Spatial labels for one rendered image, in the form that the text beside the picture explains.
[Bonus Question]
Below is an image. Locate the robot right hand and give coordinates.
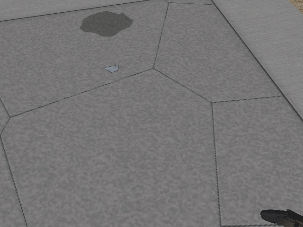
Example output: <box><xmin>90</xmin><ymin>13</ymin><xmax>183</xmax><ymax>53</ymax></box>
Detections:
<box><xmin>260</xmin><ymin>209</ymin><xmax>303</xmax><ymax>227</ymax></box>

